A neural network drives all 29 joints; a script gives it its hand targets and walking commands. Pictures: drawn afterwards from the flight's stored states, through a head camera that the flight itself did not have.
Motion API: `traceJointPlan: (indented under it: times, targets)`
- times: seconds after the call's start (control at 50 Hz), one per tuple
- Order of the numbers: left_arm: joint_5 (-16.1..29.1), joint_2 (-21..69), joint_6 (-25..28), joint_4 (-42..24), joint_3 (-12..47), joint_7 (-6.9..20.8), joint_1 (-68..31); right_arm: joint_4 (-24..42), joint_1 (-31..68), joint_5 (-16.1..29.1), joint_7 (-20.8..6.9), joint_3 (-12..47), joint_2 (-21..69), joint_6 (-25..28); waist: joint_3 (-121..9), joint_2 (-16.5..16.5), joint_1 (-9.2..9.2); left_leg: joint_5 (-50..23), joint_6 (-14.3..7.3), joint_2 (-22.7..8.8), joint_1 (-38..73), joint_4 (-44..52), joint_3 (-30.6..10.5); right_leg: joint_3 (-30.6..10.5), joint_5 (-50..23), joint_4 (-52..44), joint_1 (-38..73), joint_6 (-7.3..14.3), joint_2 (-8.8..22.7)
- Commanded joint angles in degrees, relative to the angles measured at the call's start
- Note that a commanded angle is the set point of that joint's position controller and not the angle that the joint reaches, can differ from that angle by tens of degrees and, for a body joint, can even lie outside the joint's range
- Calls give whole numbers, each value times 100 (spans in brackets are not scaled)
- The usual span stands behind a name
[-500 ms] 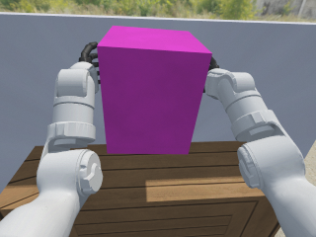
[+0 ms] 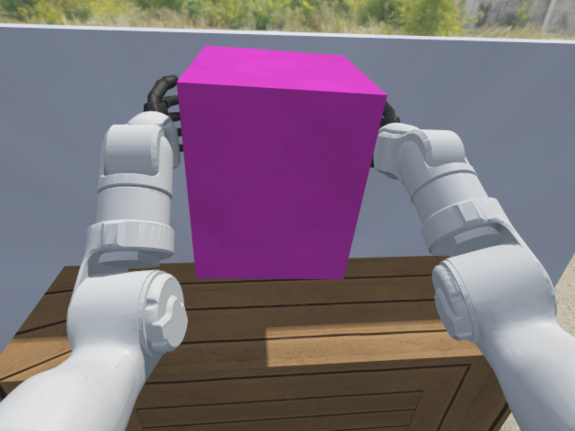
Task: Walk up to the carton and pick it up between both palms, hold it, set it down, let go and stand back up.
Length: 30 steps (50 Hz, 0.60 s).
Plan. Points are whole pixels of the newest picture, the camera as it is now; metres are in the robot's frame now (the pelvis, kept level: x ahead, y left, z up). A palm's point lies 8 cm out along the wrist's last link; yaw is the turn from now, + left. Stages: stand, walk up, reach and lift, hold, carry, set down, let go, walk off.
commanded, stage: hold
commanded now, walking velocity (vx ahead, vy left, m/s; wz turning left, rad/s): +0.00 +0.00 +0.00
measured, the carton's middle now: (273, 161) +0.39 +0.01 +0.29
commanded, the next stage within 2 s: set down in 0.10 s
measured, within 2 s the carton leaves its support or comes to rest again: neither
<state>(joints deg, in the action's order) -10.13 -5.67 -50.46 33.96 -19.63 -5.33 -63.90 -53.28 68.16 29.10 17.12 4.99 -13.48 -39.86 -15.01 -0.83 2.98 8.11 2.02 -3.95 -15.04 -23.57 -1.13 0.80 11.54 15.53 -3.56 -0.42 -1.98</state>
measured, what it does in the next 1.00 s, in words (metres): stands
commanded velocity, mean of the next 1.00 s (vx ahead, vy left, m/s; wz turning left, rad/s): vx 0.00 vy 0.00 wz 0.00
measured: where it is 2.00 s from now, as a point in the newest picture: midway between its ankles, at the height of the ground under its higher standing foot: outside the picture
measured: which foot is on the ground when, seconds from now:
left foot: down 0.00-1.00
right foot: down 0.00-1.00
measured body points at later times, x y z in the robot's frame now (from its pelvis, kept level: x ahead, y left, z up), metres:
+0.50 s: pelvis +0.00 +0.00 +0.00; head -0.09 +0.02 +0.44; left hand +0.40 +0.16 +0.35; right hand +0.40 -0.13 +0.32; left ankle +0.05 +0.13 -0.75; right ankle -0.04 -0.12 -0.75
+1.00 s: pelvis +0.00 -0.02 +0.00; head -0.06 +0.00 +0.45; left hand +0.41 +0.15 +0.29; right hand +0.43 -0.14 +0.25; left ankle +0.05 +0.13 -0.75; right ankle -0.04 -0.12 -0.75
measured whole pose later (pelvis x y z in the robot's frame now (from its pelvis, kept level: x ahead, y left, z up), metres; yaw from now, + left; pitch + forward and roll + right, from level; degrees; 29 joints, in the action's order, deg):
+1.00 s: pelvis +0.00 -0.02 +0.00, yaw +2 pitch -2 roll -1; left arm -12.5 -2.7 -35.7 32.3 -19.5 -6.5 -58.5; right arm -56.3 61.2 21.0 11.8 0.6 -9.4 -20.2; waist -7.1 0.9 2.1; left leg 6.4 2.9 -3.4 -12.5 -20.4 -3.0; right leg 2.7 12.3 15.6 -1.8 0.6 -1.8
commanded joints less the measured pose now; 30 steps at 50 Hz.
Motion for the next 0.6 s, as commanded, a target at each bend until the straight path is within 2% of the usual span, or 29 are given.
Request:
traceJointPlan:
  times: [0.0,0.08,0.1,0.14,0.24,0.34,0.42,0.48,0.58]
  targets:
    - [1152,3853,395,-597,1834,776,-4344,2467,5819,915,-718,514,3866,409,-1968,-191,22,-1288,124,518,1933,-75,-81,-190,-1065,-311,-671,-349,-441]
    - [1179,3857,394,-612,1868,788,-4325,2567,5844,945,-689,552,3889,410,-2006,-166,47,-1379,128,532,1959,-113,-84,-203,-1249,-301,-614,-371,-437]
    - [1156,3823,432,-559,1788,838,-4604,2200,5782,940,-673,470,3896,356,-1734,-144,142,-1330,107,573,1901,-42,-179,-123,-1230,-323,-686,-375,-371]
    - [1102,3781,517,-491,1715,907,-4595,2150,5749,902,-670,424,3885,423,-1782,-152,152,-1331,105,578,1930,-38,-184,-109,-1291,-308,-675,-376,-352]
    - [1102,3803,959,-323,1673,894,-4874,2321,6163,568,-719,175,3866,919,-2068,-257,147,-1321,120,567,2155,-72,-196,12,-1145,-316,-793,-344,-335]
    - [643,3494,1391,392,1134,889,-4702,1114,5750,-161,-880,-415,3570,1376,-1440,-115,103,-697,2,497,2240,246,-114,105,-385,-459,-973,-260,-261]
    - [382,3350,1574,505,982,927,-4270,652,5367,-514,-970,-540,3411,1730,-1411,-108,81,-1161,6,487,2470,295,-18,150,-640,-439,-639,-250,-272]
    - [361,3455,1616,338,1139,934,-4007,853,5346,-566,-997,-402,3376,1984,-1600,-155,85,-1753,58,503,2734,187,22,207,-997,-430,-439,-256,-319]
    - [479,3774,1665,-146,1602,894,-3904,1461,5489,-524,-994,-79,3457,2313,-1819,-269,140,-2301,131,519,2969,5,12,270,-1344,-409,-378,-264,-345]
